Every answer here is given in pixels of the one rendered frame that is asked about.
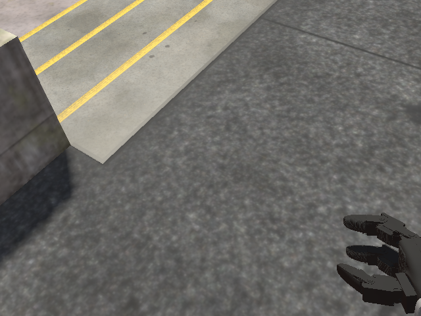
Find stairs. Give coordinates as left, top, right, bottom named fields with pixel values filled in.
left=19, top=0, right=204, bottom=115

